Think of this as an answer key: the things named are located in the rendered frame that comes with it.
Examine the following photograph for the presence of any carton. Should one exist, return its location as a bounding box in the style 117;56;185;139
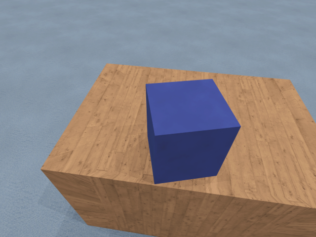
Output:
146;79;241;184

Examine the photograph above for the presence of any pedestal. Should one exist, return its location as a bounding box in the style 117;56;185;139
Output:
41;63;316;237

